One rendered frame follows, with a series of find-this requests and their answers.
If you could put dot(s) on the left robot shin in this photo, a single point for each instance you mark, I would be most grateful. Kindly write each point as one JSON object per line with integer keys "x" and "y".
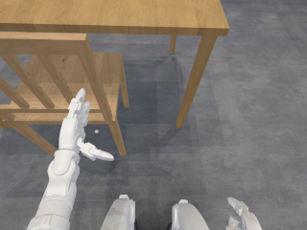
{"x": 131, "y": 227}

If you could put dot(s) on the left robot hand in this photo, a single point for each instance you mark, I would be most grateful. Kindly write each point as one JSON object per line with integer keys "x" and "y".
{"x": 72, "y": 128}

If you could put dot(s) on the table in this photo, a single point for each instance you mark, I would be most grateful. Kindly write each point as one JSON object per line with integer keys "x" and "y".
{"x": 125, "y": 17}

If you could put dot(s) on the right robot hand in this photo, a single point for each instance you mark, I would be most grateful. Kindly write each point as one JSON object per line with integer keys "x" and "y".
{"x": 248, "y": 220}

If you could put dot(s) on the robot left forearm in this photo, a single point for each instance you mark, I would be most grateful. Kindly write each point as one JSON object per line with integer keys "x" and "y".
{"x": 55, "y": 208}

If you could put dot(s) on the chair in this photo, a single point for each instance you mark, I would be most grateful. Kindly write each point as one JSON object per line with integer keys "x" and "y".
{"x": 60, "y": 66}

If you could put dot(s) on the robot right thigh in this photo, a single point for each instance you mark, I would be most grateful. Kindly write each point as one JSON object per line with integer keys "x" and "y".
{"x": 186, "y": 216}

